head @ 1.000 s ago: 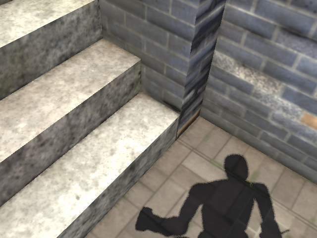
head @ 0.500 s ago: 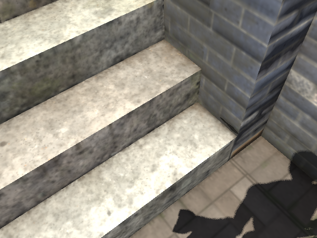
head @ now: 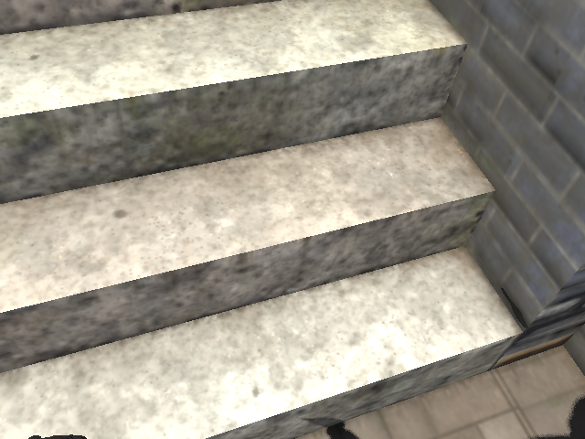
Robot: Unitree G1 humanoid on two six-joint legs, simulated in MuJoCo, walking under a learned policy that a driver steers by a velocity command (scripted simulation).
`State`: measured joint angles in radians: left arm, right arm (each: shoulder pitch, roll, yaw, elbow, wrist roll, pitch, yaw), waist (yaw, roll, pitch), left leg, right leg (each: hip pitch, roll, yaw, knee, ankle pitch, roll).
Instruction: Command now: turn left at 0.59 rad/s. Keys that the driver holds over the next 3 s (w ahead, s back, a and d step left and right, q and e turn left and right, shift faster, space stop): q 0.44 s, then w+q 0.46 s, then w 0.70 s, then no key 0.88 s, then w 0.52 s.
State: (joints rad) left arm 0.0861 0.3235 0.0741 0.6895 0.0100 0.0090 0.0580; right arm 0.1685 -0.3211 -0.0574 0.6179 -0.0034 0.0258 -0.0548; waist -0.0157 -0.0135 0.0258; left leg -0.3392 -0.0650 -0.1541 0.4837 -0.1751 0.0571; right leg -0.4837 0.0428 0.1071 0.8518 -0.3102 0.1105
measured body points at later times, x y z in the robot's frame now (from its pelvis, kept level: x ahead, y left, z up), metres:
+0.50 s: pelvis -0.01 -0.03 +0.00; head +0.03 -0.02 +0.45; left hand +0.04 +0.28 -0.10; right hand +0.23 -0.24 -0.09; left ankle -0.04 +0.11 -0.70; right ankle +0.02 -0.15 -0.74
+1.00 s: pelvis +0.10 +0.05 -0.01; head +0.12 +0.06 +0.44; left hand +0.14 +0.37 -0.08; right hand +0.35 -0.14 -0.11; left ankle -0.04 +0.09 -0.74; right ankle +0.21 -0.01 -0.75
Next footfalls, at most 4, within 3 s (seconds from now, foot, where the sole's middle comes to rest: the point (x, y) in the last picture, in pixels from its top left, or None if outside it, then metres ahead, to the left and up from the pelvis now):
0.16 right None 0.06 -0.14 -0.78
0.58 left None -0.01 0.10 -0.78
0.98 right None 0.25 0.02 -0.78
1.40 left None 0.21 0.29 -0.78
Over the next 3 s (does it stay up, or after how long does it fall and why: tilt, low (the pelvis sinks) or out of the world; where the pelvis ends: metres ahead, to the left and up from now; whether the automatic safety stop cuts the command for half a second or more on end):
stays up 0.50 0.33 0.19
